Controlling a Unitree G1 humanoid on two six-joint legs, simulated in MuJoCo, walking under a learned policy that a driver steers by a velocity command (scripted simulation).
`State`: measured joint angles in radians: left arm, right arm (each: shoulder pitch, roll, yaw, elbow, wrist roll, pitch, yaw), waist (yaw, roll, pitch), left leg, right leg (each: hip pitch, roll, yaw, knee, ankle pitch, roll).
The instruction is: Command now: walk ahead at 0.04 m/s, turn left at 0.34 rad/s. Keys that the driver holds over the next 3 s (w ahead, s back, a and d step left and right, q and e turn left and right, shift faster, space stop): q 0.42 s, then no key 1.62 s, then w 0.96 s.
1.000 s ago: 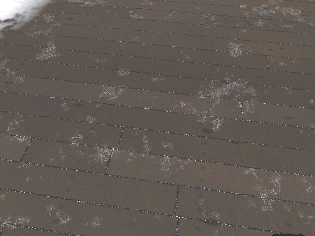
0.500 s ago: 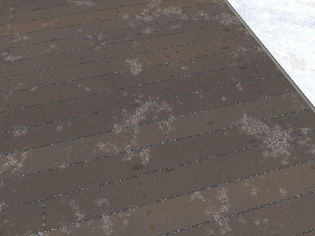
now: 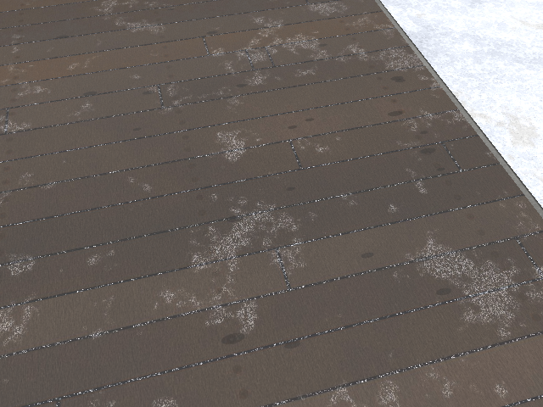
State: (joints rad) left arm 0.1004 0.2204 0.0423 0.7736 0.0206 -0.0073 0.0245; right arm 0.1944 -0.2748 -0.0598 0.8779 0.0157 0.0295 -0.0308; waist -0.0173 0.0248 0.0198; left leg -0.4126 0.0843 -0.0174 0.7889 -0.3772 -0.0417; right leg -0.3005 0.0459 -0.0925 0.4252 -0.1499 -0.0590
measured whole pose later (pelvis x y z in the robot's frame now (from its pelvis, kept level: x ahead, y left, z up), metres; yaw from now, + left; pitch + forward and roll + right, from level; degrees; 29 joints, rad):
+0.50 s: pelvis +0.02 +0.02 +0.00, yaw +17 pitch +2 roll -2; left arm 0.06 0.29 0.09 0.79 -0.02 0.00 0.02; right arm 0.15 -0.32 -0.08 0.77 0.02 0.04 -0.04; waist -0.02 0.00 0.04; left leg -0.27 -0.06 -0.19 0.49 -0.25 0.01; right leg -0.36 0.04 0.07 0.64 -0.32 0.07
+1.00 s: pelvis +0.02 +0.02 +0.00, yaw +20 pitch -1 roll +0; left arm 0.14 0.26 0.03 0.92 0.01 -0.01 0.01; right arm 0.19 -0.26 -0.04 0.87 -0.01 0.01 -0.01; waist 0.02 -0.01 0.04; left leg -0.17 -0.01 -0.05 0.49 -0.29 -0.01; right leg -0.21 -0.01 0.03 0.47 -0.24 0.03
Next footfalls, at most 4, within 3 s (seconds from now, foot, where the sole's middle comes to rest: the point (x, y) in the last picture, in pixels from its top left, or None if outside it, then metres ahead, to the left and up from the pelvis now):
0.10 left None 0.03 0.13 -0.77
0.54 right None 0.11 -0.09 -0.77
0.86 left None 0.00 0.15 -0.77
2.72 left None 0.38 0.27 -0.77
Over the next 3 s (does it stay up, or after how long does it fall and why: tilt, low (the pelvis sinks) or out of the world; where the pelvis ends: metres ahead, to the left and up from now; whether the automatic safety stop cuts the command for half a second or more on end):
stays up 0.37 0.19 0.01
